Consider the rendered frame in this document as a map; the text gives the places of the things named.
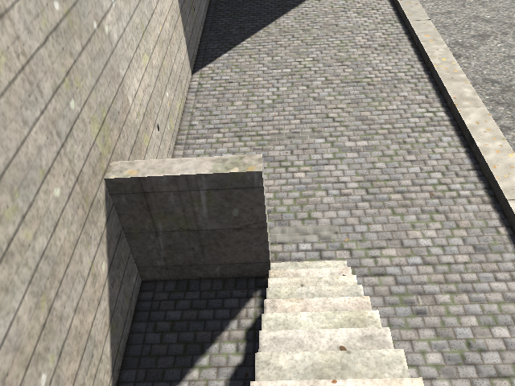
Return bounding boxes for stairs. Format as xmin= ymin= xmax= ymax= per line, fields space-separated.
xmin=250 ymin=261 xmax=424 ymax=386

